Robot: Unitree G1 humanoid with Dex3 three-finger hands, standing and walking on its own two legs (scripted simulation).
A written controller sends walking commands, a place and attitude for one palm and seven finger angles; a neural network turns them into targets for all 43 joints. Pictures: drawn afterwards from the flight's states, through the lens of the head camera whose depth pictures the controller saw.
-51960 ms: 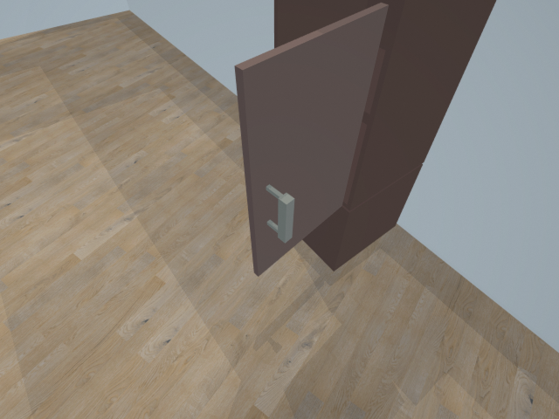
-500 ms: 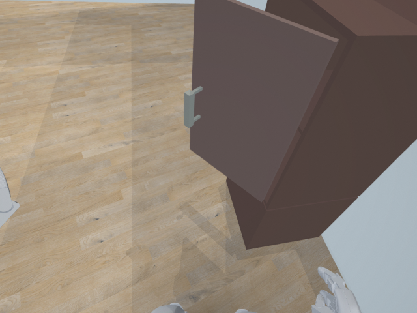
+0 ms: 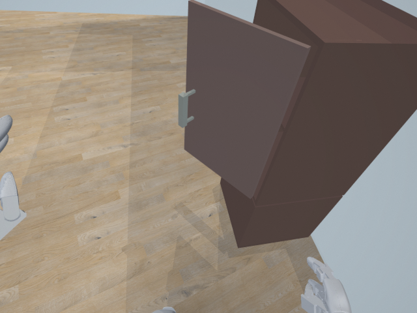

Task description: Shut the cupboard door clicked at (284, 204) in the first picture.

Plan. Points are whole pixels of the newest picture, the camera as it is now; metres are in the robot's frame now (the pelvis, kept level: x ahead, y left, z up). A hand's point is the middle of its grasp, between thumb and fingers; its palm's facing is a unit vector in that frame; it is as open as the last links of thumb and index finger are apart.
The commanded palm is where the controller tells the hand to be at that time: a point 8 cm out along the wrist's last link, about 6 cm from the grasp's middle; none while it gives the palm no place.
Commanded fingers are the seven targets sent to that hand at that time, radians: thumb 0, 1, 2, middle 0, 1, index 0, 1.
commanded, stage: step back with the hand held close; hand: left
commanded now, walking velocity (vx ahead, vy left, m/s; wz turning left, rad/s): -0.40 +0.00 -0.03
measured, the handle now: (187, 108) +0.79 +0.11 -0.07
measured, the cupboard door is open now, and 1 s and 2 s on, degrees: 37 37 37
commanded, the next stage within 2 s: stop stepping back and stand still in 0.42 s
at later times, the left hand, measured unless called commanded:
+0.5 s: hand out of the picture +0.09 +0.26 +0.19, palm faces +0.39 -0.79 -0.47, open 7.4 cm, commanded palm +0.03 +0.31 +0.19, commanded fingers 0.00 0.90 0.90 -0.20 -0.30 -0.20 -0.30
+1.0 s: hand out of the picture -0.01 +0.29 +0.19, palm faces +0.47 -0.77 -0.43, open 7.4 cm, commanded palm -0.06 +0.33 +0.19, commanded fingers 0.00 0.90 0.90 -0.20 -0.30 -0.20 -0.30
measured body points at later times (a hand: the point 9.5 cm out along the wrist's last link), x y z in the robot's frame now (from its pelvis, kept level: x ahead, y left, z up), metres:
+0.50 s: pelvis -0.11 +0.01 +0.00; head -0.10 +0.03 +0.45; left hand +0.07 +0.30 +0.21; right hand +0.05 -0.21 -0.08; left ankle -0.03 +0.13 -0.72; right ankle -0.13 -0.10 -0.73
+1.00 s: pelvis -0.21 +0.03 +0.01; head -0.23 +0.04 +0.46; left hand -0.04 +0.33 +0.21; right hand -0.05 -0.18 -0.07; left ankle -0.14 +0.14 -0.72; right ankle -0.25 -0.04 -0.73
